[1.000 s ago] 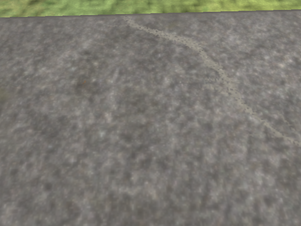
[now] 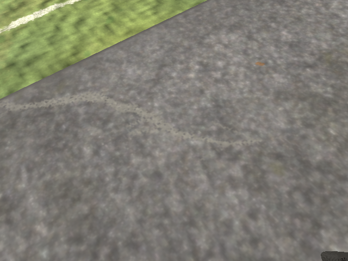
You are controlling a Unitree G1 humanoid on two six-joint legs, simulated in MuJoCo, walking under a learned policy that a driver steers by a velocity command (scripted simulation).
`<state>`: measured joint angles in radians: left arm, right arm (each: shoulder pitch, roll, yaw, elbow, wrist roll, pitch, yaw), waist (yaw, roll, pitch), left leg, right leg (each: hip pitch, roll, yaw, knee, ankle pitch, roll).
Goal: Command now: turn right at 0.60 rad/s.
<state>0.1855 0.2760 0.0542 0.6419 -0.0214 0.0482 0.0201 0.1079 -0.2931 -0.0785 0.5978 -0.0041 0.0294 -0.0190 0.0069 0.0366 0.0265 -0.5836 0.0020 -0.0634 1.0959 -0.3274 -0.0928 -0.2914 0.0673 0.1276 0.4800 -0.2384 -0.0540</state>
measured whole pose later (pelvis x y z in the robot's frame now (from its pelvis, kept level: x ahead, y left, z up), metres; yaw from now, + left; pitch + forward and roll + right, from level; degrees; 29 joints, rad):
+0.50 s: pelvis +0.08 +0.03 +0.01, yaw -8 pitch +3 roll -1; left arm 0.17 0.28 0.06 0.74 -0.01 -0.04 -0.01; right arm 0.42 -0.25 -0.07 0.71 0.01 -0.07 0.01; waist -0.06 -0.04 0.00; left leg -0.08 -0.01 -0.03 0.32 -0.28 0.03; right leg -0.58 -0.04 0.06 0.77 -0.15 0.02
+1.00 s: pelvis +0.27 -0.04 +0.00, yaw -1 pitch +2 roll -2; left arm 0.20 0.25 0.05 0.86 0.01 -0.06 0.02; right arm 0.19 -0.29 -0.07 0.60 0.01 0.00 0.00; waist 0.04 0.05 0.06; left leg -0.64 0.06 -0.03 0.83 -0.13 -0.04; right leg -0.11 0.02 -0.13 0.29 -0.22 -0.03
